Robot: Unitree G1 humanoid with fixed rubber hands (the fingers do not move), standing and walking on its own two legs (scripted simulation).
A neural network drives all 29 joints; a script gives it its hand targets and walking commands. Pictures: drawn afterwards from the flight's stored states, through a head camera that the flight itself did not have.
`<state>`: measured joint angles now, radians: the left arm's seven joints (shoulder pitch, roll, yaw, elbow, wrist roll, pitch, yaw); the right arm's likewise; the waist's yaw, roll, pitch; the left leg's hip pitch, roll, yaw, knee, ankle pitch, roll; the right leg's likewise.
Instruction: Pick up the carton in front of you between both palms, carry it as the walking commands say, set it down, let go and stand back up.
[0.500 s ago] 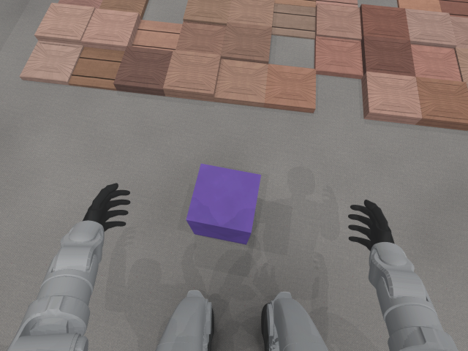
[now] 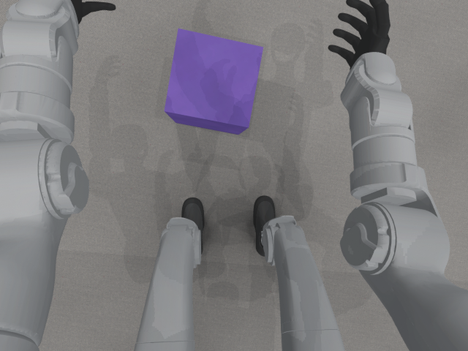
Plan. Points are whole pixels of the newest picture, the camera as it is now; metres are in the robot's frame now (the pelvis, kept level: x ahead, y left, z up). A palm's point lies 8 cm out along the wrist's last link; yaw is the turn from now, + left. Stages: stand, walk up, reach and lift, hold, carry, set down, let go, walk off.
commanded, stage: reach and lift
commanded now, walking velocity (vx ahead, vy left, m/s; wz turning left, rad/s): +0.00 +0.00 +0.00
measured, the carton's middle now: (213, 90) +0.56 +0.02 -0.54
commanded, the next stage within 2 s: none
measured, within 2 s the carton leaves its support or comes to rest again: leaves its support in 1.88 s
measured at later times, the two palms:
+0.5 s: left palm (120, 50) +0.57 +0.20 -0.27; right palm (309, 78) +0.53 -0.16 -0.27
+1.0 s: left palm (147, 78) +0.57 +0.19 -0.46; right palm (285, 99) +0.52 -0.17 -0.46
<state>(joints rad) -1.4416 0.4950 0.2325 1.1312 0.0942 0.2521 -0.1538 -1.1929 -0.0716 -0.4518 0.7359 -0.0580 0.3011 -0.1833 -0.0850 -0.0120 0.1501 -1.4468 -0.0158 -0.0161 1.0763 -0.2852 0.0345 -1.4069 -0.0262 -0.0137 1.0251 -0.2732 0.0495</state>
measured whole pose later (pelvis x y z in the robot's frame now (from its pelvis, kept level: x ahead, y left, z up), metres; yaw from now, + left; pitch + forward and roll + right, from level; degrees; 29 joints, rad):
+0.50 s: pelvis +0.03 -0.02 -0.10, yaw -2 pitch +53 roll -6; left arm -1.40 0.43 0.29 1.12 0.12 0.10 -0.08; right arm -1.18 -0.01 -0.48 0.76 -0.09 0.11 -0.18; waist -0.04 -0.01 0.02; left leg -1.95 -0.02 -0.07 1.51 -0.48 0.00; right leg -1.92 0.03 0.01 1.47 -0.45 0.07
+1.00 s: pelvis -0.03 -0.01 -0.28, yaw -3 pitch +35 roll -6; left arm -1.79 0.63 -0.08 1.30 -0.16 0.15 -0.07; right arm -1.59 -0.17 -0.33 1.03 0.11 0.15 -0.21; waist -0.05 -0.05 0.53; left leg -2.23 -0.01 -0.06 2.17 -0.56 0.02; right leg -2.17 0.08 0.02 2.11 -0.56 0.11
